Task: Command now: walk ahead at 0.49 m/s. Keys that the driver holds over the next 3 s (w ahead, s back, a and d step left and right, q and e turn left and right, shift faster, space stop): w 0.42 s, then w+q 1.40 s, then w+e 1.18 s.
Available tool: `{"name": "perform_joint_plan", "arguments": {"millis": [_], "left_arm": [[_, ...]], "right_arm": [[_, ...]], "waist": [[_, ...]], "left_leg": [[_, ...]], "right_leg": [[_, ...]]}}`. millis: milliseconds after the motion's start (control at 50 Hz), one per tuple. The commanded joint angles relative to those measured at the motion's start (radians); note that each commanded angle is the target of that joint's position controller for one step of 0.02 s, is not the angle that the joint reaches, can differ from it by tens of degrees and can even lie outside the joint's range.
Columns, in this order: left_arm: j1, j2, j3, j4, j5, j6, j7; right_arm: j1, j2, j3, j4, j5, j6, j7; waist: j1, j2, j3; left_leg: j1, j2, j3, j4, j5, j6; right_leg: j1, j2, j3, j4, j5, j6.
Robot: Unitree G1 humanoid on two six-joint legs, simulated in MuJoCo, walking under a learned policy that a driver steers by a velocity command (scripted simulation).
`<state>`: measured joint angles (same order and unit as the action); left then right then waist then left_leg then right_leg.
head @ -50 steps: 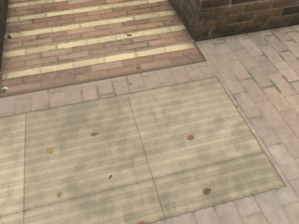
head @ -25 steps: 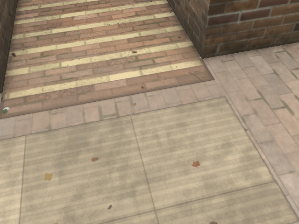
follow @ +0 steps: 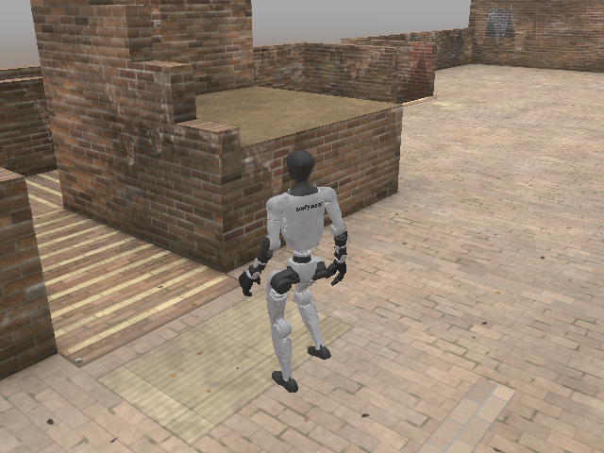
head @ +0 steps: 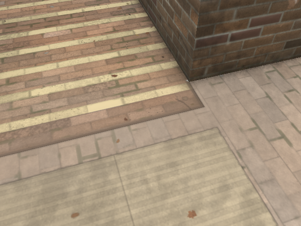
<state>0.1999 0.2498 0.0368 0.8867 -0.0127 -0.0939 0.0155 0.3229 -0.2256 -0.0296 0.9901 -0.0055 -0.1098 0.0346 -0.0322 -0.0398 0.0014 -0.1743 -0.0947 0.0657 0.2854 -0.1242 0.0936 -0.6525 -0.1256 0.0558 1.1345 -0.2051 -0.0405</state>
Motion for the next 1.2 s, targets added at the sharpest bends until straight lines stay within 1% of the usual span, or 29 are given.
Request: {"name": "perform_joint_plan", "arguments": {"millis": [20,100,200,240,280,300,320,340,360,380,400,420,440,460,520,640,760,820,860,880,900,920,940,960,980,1000,1040,1080,1200], "left_arm": [[0.034,0.044,0.012,-0.042,0.012,0.005,0.007],[-0.126,0.029,0.006,-0.083,0.004,-0.006,-0.005],[-0.251,0.041,0.002,-0.132,-0.01,-0.015,-0.035],[-0.233,0.062,0.009,-0.139,-0.01,-0.024,-0.046],[-0.072,0.111,0.036,-0.098,-0.007,-0.031,-0.045],[0.124,0.175,0.064,-0.043,-0.004,-0.033,-0.038],[0.277,0.284,0.091,-0.017,0.017,-0.027,-0.033],[0.306,0.245,0.079,-0.007,0.013,-0.023,-0.038],[0.23,0.171,0.055,-0.019,0.006,-0.025,-0.04],[0.137,0.131,0.042,-0.043,0.005,-0.023,-0.039],[0.062,0.106,0.033,-0.054,0.009,-0.022,-0.044],[0.025,0.075,0.023,-0.058,0.014,-0.025,-0.049],[0.016,0.064,0.021,-0.05,0.019,-0.026,-0.052],[0.031,0.068,0.024,-0.037,0.02,-0.031,-0.052],[0.084,0.102,0.036,0.001,0.029,-0.037,-0.037],[0.11,0.115,0.035,0.022,0.026,-0.031,-0.006],[0.193,0.136,0.044,0.066,0.011,0.002,0.007],[0.15,0.173,0.054,0.046,0.007,0.022,0.016],[0.112,0.197,0.06,0.027,0.005,0.036,0.024],[0.106,0.194,0.056,0.008,0.005,0.031,0.026],[0.186,0.053,0.015,-0.034,0.042,0.004,0.005],[0.162,0.068,0.006,-0.064,0.006,-0.047,-0.014],[0.042,0.133,0.025,-0.094,-0.03,-0.075,-0.023],[-0.003,0.133,0.023,-0.11,-0.029,-0.084,-0.022],[-0.012,0.129,0.029,-0.103,-0.007,-0.079,-0.012],[0.001,0.14,0.04,-0.104,0.01,-0.065,-0.006],[0.025,0.119,0.044,-0.119,0.021,-0.037,-0.006],[-0.012,0.099,0.041,-0.142,0.03,-0.021,-0.001],[-0.234,0.068,0.026,-0.219,0.016,-0.025,-0.01]], "right_arm": [[-0.04,-0.134,-0.022,-0.056,0.002,-0.017,-0.02],[0.039,-0.16,-0.026,-0.039,0.017,-0.004,-0.034],[0.114,-0.169,-0.031,-0.005,0.026,0.017,-0.036],[0.106,-0.181,-0.037,-0.003,0.027,0.027,-0.039],[0.067,-0.182,-0.036,-0.012,0.023,0.038,-0.039],[0.056,-0.147,-0.022,-0.028,0.011,0.039,-0.039],[0.13,-0.055,0.007,-0.054,0.004,0.023,-0.034],[0.159,-0.037,0.017,-0.042,0.018,-0.005,-0.029],[0.089,-0.143,-0.01,-0.056,0.042,-0.021,-0.023],[0.014,-0.163,-0.015,-0.078,0.049,-0.027,-0.024],[-0.026,-0.149,-0.018,-0.085,0.037,-0.023,-0.03],[-0.031,-0.141,-0.026,-0.084,0.025,-0.009,-0.036],[-0.002,-0.114,-0.025,-0.075,0.027,0.008,-0.036],[0.019,-0.089,-0.023,-0.065,0.029,0.022,-0.037],[-0.033,-0.085,-0.03,-0.086,0.032,0.041,-0.041],[-0.202,-0.068,-0.033,-0.149,0.024,0.036,-0.023],[-0.354,-0.045,-0.02,-0.244,0.025,0.036,0.014],[-0.324,-0.072,-0.034,-0.275,0.028,0.037,0.032],[-0.116,-0.14,-0.074,-0.238,0.032,0.041,0.031],[0.052,-0.219,-0.112,-0.2,0.031,0.046,0.014],[0.108,-0.326,-0.132,-0.19,0.031,0.05,-0.005],[0.13,-0.3,-0.117,-0.212,0.02,0.04,-0.004],[0.108,-0.231,-0.102,-0.208,0.011,0.035,-0.007],[0.034,-0.185,-0.09,-0.222,0.02,0.03,-0.008],[-0.049,-0.154,-0.079,-0.245,0.022,0.029,-0.005],[-0.095,-0.126,-0.069,-0.263,0.018,0.029,-0.007],[-0.106,-0.137,-0.069,-0.275,0.018,0.029,-0.014],[-0.077,-0.171,-0.078,-0.275,0.019,0.027,-0.027],[0.017,-0.189,-0.083,-0.265,0.03,0.044,-0.048]], "waist": [[0.047,0.074,0.054],[-0.011,0.078,0.054],[-0.05,0.094,0.081],[-0.025,0.106,0.07],[0.069,0.114,-0.018],[0.146,0.077,-0.149],[0.149,-0.132,-0.302],[0.143,-0.251,-0.384],[0.132,-0.163,-0.258],[0.106,-0.096,-0.162],[0.075,-0.024,-0.095],[0.044,-0.024,-0.058],[0.022,-0.043,-0.047],[0.014,-0.042,-0.04],[0.017,-0.017,0.004],[0.057,-0.016,0.05],[0.106,0.002,0.105],[0.058,-0.04,0.052],[-0.062,-0.061,-0.075],[-0.139,-0.005,-0.164],[-0.06,0.26,-0.256],[-0.068,0.253,-0.413],[-0.099,0.171,-0.294],[-0.064,0.094,-0.187],[-0.012,0.014,-0.119],[0.026,0.013,-0.087],[0.061,0.044,-0.062],[0.058,0.057,-0.039],[-0.028,0.125,-0.01]], "left_leg": [[-0.097,0.284,-0.216,-0.204,0.065,0.172],[-0.013,0.266,-0.164,-0.187,0.082,0.126],[0.144,0.325,-0.18,-0.116,0.058,0.112],[0.19,0.351,-0.194,-0.063,0.102,0.097],[0.178,0.308,-0.152,0.123,0.37,0.063],[0.064,0.247,-0.098,0.367,0.393,0.031],[-0.319,0.105,-0.012,0.772,0.074,-0.043],[-0.522,0.034,-0.131,0.974,-0.421,-0.051],[-0.615,0.102,-0.188,1.063,-0.38,-0.03],[-0.612,0.158,-0.159,1.044,-0.285,-0.018],[-0.571,0.197,-0.139,0.979,-0.205,-0.022],[-0.517,0.228,-0.141,0.914,-0.154,-0.025],[-0.467,0.237,-0.14,0.888,-0.122,-0.031],[-0.446,0.237,-0.134,0.877,-0.104,-0.037],[-0.529,0.227,-0.169,0.802,-0.003,-0.05],[-0.552,0.183,-0.148,0.496,0.247,-0.051],[-0.629,0.175,-0.067,0.362,0.149,-0.02],[-0.482,0.109,0.028,0.347,-0.001,0.023],[-0.178,0.026,0.07,0.304,-0.017,0.075],[0.124,0.066,-0.052,0.251,0.02,0.124],[0.483,0.329,-0.529,0.229,0.023,0.272],[0.63,0.459,-0.94,0.04,-0.092,0.394],[0.566,0.409,-0.789,0.023,-0.055,0.317],[0.409,0.362,-0.629,0.023,0.017,0.268],[0.239,0.319,-0.525,0.009,0.109,0.234],[0.125,0.285,-0.459,-0.017,0.175,0.219],[0.01,0.257,-0.416,-0.055,0.229,0.222],[-0.057,0.234,-0.36,-0.071,0.282,0.218],[-0.087,0.167,-0.326,-0.037,0.133,0.134]], "right_leg": [[-0.028,-0.043,0.004,-0.144,0.155,0.027],[0.002,0.002,-0.034,-0.427,0.306,0.036],[0.0,0.031,-0.044,-0.577,0.225,0.018],[0.05,0.047,-0.05,-0.618,0.145,-0.01],[0.282,0.102,-0.097,-0.661,0.106,-0.049],[0.556,0.055,-0.042,-0.639,0.131,-0.095],[0.952,-0.196,0.349,-0.673,0.048,-0.227],[1.058,-0.29,0.685,-0.824,-0.044,-0.299],[0.956,-0.26,0.582,-0.835,-0.069,-0.25],[0.813,-0.22,0.421,-0.848,-0.002,-0.213],[0.674,-0.175,0.317,-0.886,0.074,-0.193],[0.584,-0.131,0.238,-0.922,0.127,-0.174],[0.532,-0.113,0.182,-0.953,0.151,-0.167],[0.504,-0.104,0.14,-0.972,0.196,-0.171],[0.509,-0.103,0.039,-1.0,0.306,-0.172],[0.557,-0.09,-0.111,-1.037,0.297,-0.122],[0.77,-0.158,-0.179,-0.958,0.408,-0.107],[0.792,-0.164,-0.229,-0.807,0.802,-0.077],[0.73,-0.131,-0.264,-0.508,1.022,-0.044],[0.529,-0.084,-0.266,-0.24,0.818,-0.005],[0.1,0.089,-0.231,0.136,-0.094,0.052],[-0.098,0.191,0.002,0.335,-0.39,0.051],[-0.194,0.121,0.062,0.332,-0.304,0.021],[-0.181,0.073,0.048,0.243,-0.206,0.006],[-0.109,0.037,0.036,0.153,-0.156,0.013],[-0.032,0.013,0.034,0.088,-0.127,0.024],[0.034,0.003,0.022,0.002,-0.105,0.051],[0.037,0.014,-0.001,-0.105,-0.038,0.08],[0.111,0.104,-0.019,-0.534,0.287,0.092]]}}
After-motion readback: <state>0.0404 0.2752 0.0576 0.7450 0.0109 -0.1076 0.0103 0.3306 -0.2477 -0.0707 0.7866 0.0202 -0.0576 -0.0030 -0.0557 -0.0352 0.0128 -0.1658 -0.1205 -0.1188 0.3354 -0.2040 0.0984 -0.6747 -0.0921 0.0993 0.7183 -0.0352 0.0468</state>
